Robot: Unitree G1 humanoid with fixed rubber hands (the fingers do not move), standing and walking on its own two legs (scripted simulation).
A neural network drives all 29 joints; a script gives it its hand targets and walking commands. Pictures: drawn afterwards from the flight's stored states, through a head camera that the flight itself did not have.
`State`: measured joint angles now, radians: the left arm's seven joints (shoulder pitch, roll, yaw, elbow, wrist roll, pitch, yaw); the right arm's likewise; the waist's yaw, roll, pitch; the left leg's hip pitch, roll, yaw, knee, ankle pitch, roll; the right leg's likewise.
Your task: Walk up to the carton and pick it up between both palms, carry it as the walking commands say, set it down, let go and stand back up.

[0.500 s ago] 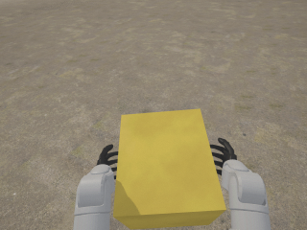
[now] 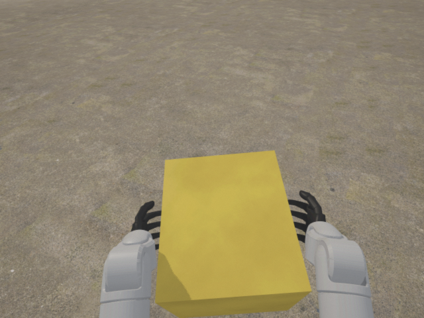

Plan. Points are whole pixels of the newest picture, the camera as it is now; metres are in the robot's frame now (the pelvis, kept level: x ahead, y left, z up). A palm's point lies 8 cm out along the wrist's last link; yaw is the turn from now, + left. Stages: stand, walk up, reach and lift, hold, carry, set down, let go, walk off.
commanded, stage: carry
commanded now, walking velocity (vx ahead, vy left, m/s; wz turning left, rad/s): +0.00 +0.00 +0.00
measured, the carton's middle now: (226, 235) +0.31 +0.00 -0.01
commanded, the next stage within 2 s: hold in 0.08 s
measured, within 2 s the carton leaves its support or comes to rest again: neither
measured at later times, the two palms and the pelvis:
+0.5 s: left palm (130, 247) +0.26 +0.18 +0.04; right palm (301, 240) +0.27 -0.13 +0.04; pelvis -0.04 +0.01 +0.00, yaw -3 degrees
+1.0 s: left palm (141, 244) +0.31 +0.19 -0.05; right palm (281, 236) +0.33 -0.12 -0.04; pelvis -0.03 +0.01 -0.02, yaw +3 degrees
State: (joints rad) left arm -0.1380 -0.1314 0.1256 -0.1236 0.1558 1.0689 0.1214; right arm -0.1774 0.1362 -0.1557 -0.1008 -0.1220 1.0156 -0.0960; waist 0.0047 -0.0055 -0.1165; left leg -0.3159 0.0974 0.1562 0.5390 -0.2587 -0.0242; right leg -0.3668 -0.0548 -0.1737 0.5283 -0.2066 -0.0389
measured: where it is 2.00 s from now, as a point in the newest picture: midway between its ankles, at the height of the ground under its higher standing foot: outside the picture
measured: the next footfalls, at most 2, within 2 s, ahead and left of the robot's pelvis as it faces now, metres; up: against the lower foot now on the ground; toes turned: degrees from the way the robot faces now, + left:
none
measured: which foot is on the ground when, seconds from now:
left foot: down 0.00-1.00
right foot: down 0.00-1.00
